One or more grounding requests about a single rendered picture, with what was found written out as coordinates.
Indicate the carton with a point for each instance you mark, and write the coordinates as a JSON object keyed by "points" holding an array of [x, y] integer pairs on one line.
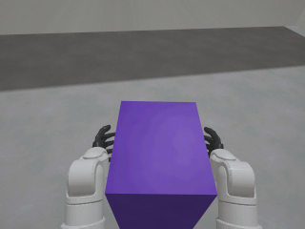
{"points": [[160, 174]]}

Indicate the robot right forearm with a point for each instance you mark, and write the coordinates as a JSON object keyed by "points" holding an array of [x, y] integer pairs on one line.
{"points": [[236, 191]]}

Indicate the robot left forearm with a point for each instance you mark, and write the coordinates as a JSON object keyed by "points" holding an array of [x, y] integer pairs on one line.
{"points": [[85, 191]]}

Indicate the robot left hand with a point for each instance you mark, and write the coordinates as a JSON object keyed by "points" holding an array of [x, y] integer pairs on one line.
{"points": [[101, 137]]}

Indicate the robot right hand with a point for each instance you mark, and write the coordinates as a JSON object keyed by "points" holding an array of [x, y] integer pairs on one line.
{"points": [[214, 140]]}

